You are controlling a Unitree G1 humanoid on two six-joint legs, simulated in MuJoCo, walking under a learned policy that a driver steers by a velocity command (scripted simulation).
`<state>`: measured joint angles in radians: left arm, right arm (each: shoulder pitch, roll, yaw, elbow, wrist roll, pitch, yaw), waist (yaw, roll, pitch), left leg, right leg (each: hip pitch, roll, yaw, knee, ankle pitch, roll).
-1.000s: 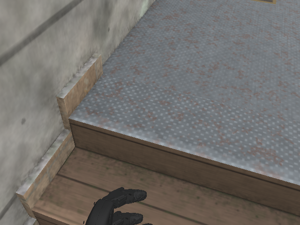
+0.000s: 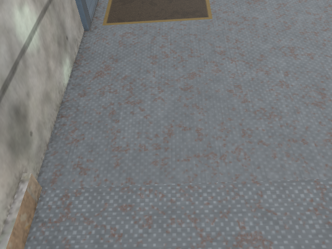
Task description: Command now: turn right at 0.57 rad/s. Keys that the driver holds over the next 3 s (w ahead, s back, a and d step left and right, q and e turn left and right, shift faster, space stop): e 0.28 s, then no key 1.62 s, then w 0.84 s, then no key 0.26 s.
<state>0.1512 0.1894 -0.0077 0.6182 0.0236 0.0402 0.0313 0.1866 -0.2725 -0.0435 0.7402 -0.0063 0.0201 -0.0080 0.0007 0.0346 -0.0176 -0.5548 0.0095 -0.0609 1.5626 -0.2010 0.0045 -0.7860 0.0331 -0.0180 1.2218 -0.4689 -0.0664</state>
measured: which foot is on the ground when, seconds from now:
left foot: up 0.00-0.54, down 0.56-1.00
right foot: down 0.00-0.58, up 0.60-0.92, down 0.94-1.00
